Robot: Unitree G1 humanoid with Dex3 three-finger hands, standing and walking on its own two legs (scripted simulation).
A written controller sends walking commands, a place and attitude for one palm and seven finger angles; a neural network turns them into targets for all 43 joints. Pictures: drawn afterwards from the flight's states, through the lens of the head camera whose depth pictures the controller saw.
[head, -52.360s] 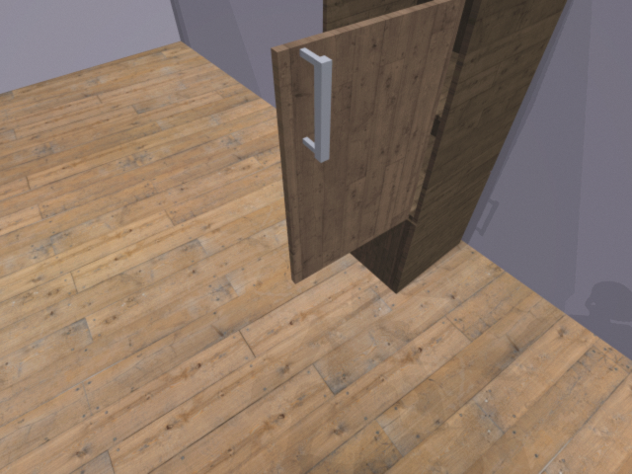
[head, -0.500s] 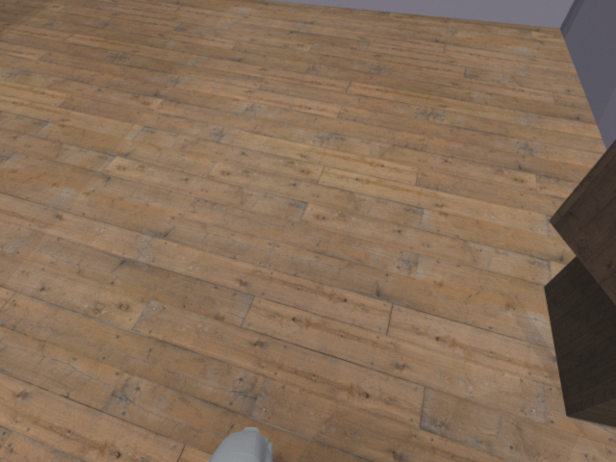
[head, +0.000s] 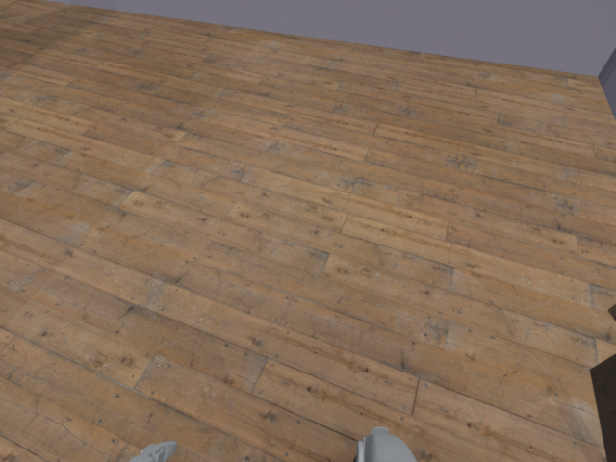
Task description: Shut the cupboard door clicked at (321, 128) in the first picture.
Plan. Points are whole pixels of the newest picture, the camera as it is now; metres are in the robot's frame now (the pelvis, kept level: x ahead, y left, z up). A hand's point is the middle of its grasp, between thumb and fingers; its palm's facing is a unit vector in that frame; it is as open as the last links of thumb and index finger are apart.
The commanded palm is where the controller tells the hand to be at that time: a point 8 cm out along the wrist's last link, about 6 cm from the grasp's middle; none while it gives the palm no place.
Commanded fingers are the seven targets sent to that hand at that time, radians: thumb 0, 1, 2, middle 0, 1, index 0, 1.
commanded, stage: walk to a spot facing it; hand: left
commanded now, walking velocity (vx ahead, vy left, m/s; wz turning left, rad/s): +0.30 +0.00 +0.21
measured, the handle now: out of the picture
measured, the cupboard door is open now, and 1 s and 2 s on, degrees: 26 26 26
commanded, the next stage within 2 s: turn to face it in 0.16 s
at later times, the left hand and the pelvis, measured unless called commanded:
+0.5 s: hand (218, 453) +0.17 +0.14 -0.18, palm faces +0.13 -0.98 -0.17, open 7.2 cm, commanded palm none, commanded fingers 0.00 0.90 0.90 -0.20 -0.30 -0.20 -0.30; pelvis +0.19 -0.02 -0.01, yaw +2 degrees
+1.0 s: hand (221, 336) +0.35 +0.16 -0.16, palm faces -0.17 -0.94 -0.31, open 7.4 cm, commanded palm none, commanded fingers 0.00 0.90 0.90 -0.20 -0.30 -0.20 -0.30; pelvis +0.24 -0.04 -0.01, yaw -14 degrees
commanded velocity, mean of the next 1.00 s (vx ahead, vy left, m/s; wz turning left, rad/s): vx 0.04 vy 0.00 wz -0.35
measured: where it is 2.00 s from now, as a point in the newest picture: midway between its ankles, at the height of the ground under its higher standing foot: (312, 450)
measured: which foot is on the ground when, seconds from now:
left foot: down 0.00-0.12, up 0.14-0.48, down 0.50-0.84, up 0.86-1.00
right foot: up 0.00-0.08, down 0.10-0.52, up 0.54-0.82, down 0.84-1.00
